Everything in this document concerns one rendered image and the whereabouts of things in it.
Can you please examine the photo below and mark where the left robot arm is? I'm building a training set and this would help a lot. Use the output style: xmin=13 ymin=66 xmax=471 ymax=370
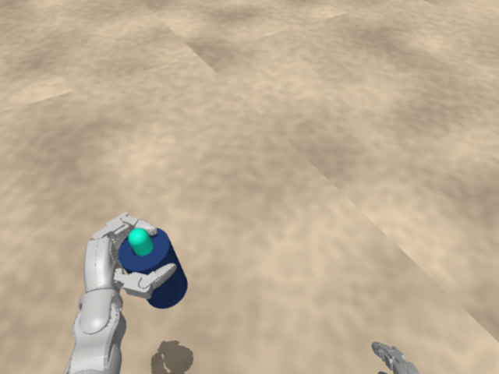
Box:
xmin=64 ymin=288 xmax=126 ymax=374

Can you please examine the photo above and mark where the bottle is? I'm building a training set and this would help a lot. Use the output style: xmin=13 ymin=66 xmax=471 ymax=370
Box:
xmin=118 ymin=228 xmax=188 ymax=309

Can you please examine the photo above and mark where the left robot hand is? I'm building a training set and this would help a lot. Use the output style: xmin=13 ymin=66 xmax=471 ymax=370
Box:
xmin=83 ymin=212 xmax=177 ymax=299

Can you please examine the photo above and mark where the right robot hand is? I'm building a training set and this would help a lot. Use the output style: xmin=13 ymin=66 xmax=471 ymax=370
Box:
xmin=372 ymin=341 xmax=419 ymax=374

